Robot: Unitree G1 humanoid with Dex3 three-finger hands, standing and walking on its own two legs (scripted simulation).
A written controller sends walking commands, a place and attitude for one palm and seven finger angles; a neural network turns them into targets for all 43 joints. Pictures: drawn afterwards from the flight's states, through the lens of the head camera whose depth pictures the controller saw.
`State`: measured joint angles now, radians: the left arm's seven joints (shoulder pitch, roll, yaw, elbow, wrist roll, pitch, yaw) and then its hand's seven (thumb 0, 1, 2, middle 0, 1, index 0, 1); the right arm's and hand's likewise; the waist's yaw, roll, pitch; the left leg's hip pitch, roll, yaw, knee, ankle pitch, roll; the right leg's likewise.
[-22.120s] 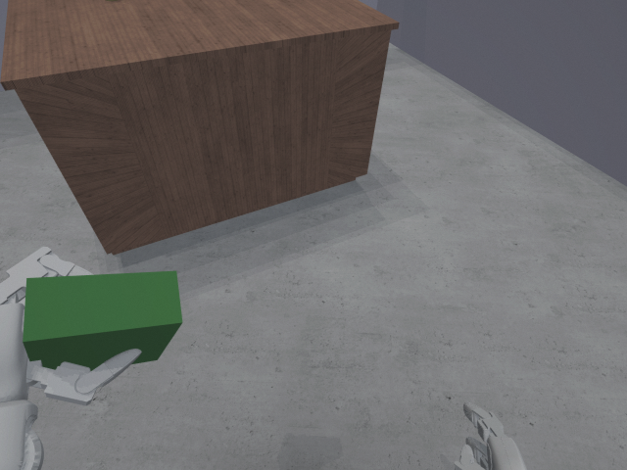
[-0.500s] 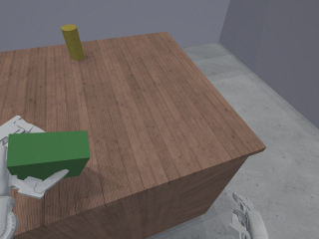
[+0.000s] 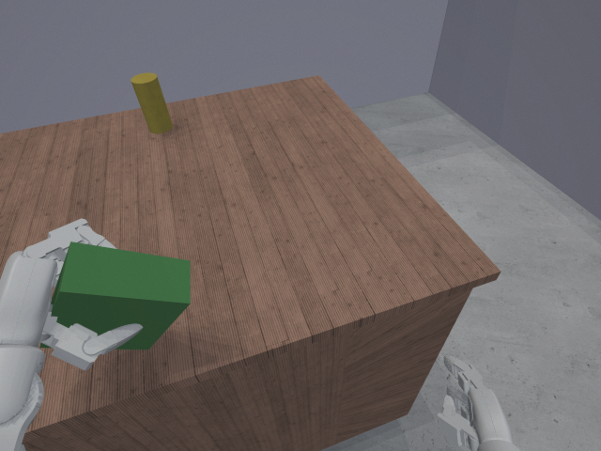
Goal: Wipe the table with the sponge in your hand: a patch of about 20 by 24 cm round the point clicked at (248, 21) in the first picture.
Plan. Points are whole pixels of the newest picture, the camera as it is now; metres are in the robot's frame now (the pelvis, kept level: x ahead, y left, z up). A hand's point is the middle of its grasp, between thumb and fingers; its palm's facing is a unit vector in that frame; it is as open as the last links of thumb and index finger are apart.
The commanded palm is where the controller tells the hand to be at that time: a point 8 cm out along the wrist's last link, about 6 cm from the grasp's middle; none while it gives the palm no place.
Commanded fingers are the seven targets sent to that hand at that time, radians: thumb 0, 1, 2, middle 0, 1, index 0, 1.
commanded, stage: turn the palm down, sponge in hand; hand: left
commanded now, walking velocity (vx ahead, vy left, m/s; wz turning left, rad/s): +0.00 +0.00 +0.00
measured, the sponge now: (133, 305) +0.23 +0.21 +0.14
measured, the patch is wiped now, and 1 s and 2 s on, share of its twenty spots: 0.00 0.00 0.00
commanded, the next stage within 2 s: move the sponge above the wiping area in 1.88 s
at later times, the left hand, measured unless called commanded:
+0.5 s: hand (76, 277) +0.22 +0.24 +0.20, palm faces +0.32 -0.48 -0.82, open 9.6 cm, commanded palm +0.19 +0.27 +0.23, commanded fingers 0.00 0.10 1.30 -1.20 -1.60 -1.20 -1.60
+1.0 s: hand (48, 267) +0.22 +0.27 +0.21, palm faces +0.27 -0.23 -0.94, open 9.6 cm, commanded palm +0.18 +0.27 +0.26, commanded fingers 0.00 0.10 1.30 -1.20 -1.60 -1.20 -1.60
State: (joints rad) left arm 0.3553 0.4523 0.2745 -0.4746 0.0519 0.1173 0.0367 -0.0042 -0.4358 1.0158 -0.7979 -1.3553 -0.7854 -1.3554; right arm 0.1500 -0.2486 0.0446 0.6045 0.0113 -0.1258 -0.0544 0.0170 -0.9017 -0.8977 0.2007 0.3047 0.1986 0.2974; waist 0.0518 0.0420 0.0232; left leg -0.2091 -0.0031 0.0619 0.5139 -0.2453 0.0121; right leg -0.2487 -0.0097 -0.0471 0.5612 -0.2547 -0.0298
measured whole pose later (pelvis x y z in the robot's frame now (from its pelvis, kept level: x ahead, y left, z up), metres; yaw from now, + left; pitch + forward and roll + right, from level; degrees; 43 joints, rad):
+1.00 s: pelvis +0.00 -0.02 +0.00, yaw +1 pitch -5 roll +1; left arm 0.13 0.66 0.16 -0.43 0.51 0.43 -0.09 0.00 -0.43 1.02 -0.79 -1.36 -0.78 -1.36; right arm 0.09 -0.28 0.06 0.61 0.07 -0.05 -0.12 0.02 -0.90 -0.90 0.20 0.30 0.20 0.30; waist 0.13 0.12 0.00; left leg -0.18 0.01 0.03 0.49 -0.24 -0.01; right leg -0.21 0.01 -0.07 0.54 -0.25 -0.05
